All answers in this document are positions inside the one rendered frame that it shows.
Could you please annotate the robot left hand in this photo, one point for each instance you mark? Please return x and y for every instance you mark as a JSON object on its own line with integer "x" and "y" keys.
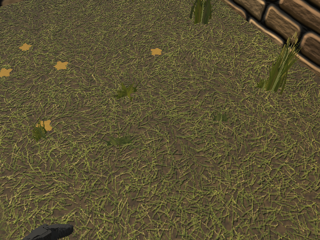
{"x": 50, "y": 232}

